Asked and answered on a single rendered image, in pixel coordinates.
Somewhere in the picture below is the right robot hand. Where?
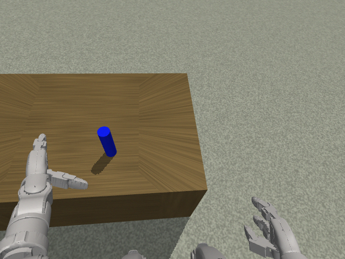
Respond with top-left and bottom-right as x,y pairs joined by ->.
244,196 -> 301,259

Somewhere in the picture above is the left robot hand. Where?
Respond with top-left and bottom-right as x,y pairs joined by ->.
26,133 -> 88,189

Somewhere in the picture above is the left robot arm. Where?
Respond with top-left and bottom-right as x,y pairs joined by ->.
0,173 -> 53,259

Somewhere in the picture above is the can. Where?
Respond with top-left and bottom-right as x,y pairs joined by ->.
97,126 -> 117,157

